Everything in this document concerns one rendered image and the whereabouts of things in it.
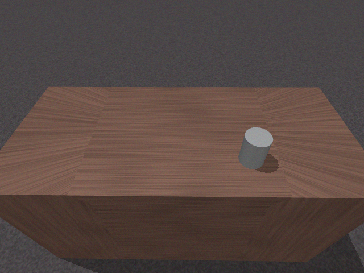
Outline can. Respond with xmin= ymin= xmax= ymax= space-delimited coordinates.
xmin=238 ymin=127 xmax=273 ymax=169

